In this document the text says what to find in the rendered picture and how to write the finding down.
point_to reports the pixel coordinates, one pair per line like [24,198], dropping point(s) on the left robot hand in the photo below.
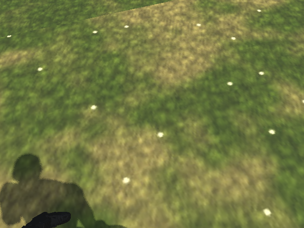
[49,220]

